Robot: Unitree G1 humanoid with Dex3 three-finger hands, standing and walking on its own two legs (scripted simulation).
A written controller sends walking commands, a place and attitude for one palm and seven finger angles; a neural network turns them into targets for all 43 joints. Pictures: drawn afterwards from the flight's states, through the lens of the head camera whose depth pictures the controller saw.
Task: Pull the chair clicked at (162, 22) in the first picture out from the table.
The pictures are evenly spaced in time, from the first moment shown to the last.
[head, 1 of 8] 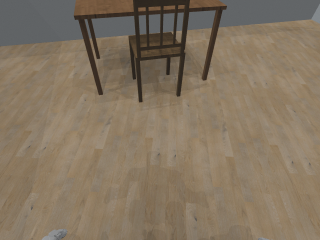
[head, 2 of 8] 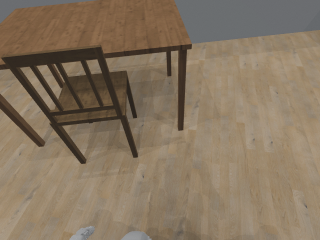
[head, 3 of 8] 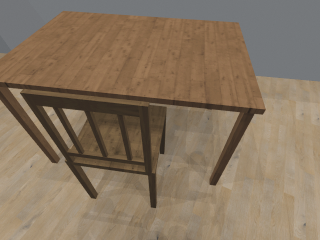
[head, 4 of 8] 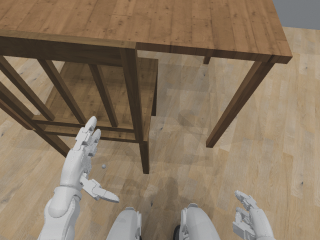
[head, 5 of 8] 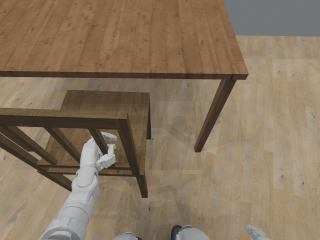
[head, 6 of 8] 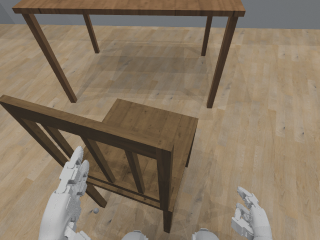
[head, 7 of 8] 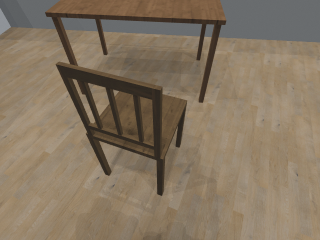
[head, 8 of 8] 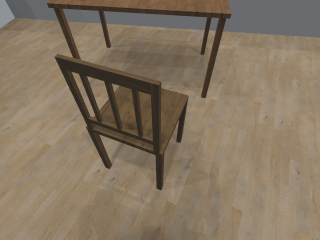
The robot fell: no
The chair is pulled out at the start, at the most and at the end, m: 0.00 0.64 0.64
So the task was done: yes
